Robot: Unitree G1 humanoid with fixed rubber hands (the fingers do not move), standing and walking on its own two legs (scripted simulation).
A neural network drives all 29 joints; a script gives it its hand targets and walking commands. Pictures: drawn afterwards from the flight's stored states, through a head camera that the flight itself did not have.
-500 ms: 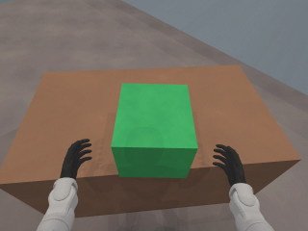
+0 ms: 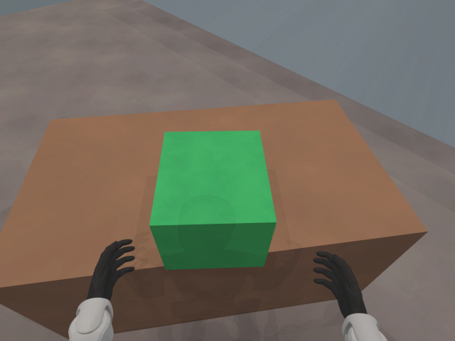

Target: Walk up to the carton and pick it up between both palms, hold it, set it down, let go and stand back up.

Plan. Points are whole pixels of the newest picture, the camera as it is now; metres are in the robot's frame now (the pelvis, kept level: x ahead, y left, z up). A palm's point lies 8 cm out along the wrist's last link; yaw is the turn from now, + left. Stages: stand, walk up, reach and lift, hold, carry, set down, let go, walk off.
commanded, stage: set down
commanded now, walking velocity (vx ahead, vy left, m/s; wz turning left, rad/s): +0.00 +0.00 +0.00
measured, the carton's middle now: (213, 198) +0.48 +0.08 -0.10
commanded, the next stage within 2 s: let go in 0.90 s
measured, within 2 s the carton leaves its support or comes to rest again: neither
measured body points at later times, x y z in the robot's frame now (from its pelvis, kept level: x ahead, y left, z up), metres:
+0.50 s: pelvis +0.03 +0.00 +0.02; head +0.03 +0.01 +0.46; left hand +0.21 +0.24 -0.06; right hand +0.21 -0.20 -0.05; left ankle +0.03 +0.13 -0.73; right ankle -0.02 -0.10 -0.73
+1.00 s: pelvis +0.03 +0.00 +0.02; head +0.04 +0.01 +0.47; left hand +0.21 +0.23 -0.07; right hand +0.19 -0.23 -0.07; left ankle +0.03 +0.13 -0.73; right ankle -0.02 -0.10 -0.73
